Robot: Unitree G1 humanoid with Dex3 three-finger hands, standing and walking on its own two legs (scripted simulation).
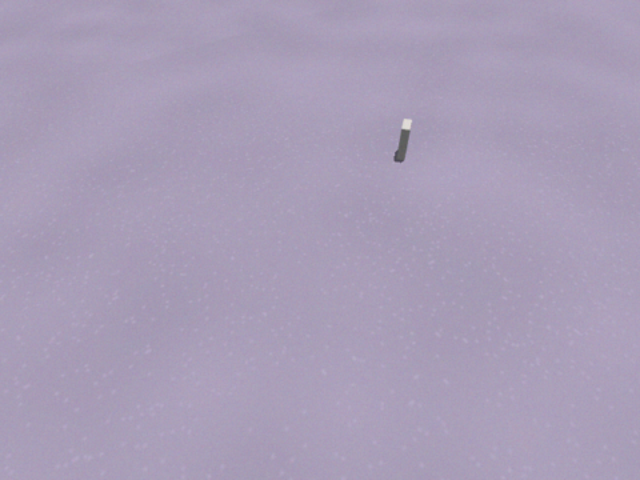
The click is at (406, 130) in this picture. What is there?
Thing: carton on end
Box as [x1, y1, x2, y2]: [397, 119, 411, 159]
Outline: 404,119 397,153 397,158 404,159 411,120
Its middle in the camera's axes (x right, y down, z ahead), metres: +0.42 -0.52 +1.97
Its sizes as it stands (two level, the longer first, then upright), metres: 0.093 0.041 0.181
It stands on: the floor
